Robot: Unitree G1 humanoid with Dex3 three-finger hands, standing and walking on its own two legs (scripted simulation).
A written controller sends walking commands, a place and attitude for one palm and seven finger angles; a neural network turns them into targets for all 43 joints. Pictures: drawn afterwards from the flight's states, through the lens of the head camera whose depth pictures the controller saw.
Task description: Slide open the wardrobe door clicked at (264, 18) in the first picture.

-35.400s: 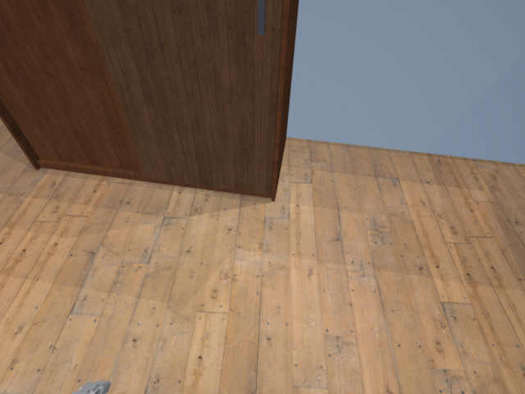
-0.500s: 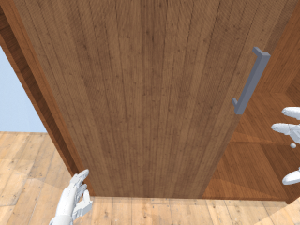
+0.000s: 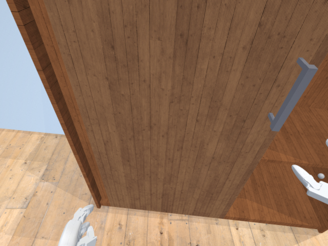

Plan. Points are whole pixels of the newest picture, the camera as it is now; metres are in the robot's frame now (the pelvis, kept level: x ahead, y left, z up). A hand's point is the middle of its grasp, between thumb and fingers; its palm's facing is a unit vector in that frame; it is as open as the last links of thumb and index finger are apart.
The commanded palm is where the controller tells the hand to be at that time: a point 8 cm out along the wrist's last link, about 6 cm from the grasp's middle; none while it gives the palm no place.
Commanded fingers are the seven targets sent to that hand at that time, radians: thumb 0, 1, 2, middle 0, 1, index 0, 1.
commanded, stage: draw the hand back to the body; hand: right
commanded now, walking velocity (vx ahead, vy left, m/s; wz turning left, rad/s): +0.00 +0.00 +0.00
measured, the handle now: (287, 96) +0.45 -0.32 +0.18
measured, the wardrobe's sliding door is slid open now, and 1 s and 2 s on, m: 0.58 0.58 0.58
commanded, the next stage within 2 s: step back with the hand held close in 0.58 s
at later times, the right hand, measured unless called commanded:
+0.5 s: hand (287, 171) +0.22 -0.23 +0.16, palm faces +0.45 +0.81 -0.37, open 7.5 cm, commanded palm +0.18 -0.26 +0.17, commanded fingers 0.00 -0.90 -0.90 0.20 0.30 0.20 0.30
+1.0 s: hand (283, 165) +0.24 -0.23 +0.16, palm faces +0.34 +0.82 -0.46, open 7.5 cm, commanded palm +0.18 -0.27 +0.17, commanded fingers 0.00 -0.90 -0.90 0.20 0.30 0.20 0.30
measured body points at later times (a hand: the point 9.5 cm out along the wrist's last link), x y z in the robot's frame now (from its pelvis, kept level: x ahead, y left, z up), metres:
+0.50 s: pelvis +0.04 +0.04 +0.00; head +0.01 +0.06 +0.45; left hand +0.25 +0.25 -0.08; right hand +0.19 -0.27 +0.18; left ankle -0.03 +0.13 -0.74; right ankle +0.09 -0.08 -0.74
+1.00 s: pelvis +0.03 +0.02 +0.00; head +0.04 +0.03 +0.45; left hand +0.22 +0.27 -0.07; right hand +0.22 -0.27 +0.18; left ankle -0.03 +0.13 -0.74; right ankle +0.09 -0.08 -0.74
